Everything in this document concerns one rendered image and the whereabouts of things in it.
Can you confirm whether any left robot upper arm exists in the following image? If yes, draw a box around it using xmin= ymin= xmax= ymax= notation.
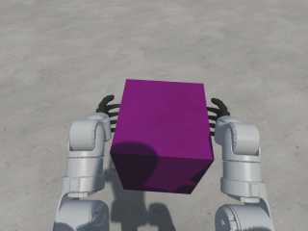
xmin=54 ymin=199 xmax=110 ymax=231

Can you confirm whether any right robot upper arm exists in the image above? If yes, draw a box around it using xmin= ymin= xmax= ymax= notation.
xmin=215 ymin=204 xmax=274 ymax=231

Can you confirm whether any left robot hand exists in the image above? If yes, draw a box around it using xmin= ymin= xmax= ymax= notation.
xmin=96 ymin=94 xmax=121 ymax=133

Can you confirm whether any robot right forearm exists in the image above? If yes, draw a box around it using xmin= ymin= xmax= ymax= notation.
xmin=214 ymin=115 xmax=275 ymax=231

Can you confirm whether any right robot hand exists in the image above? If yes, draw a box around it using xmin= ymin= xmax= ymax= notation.
xmin=207 ymin=98 xmax=230 ymax=137

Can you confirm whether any carton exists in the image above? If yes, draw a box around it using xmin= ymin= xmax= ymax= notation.
xmin=110 ymin=79 xmax=215 ymax=194

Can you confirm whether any robot left forearm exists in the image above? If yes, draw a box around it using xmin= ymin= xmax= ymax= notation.
xmin=53 ymin=112 xmax=112 ymax=231

